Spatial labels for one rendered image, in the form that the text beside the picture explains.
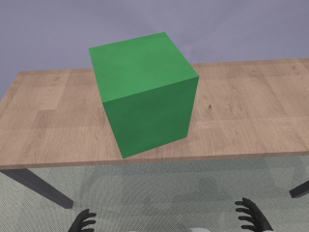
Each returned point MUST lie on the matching robot left hand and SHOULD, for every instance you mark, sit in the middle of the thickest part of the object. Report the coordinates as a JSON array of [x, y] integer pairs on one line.
[[79, 222]]

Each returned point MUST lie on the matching robot right hand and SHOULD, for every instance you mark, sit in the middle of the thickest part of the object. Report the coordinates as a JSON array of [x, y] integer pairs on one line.
[[257, 218]]

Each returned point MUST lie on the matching carton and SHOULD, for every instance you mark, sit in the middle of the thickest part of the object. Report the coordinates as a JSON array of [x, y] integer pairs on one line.
[[147, 89]]

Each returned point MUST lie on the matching table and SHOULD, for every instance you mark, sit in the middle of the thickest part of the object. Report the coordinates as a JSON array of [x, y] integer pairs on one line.
[[242, 110]]

